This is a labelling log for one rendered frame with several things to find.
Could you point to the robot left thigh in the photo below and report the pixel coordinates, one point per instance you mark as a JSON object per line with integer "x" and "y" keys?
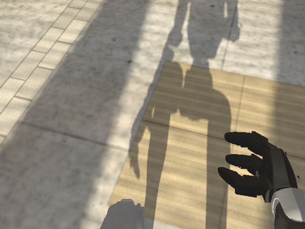
{"x": 124, "y": 215}

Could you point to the robot right forearm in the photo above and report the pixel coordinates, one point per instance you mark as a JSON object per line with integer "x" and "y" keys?
{"x": 288, "y": 207}

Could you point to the right robot hand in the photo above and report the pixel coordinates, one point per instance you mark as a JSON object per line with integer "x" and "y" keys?
{"x": 271, "y": 173}

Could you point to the left robot shin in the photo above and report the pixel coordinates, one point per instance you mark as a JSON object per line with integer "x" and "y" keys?
{"x": 124, "y": 199}

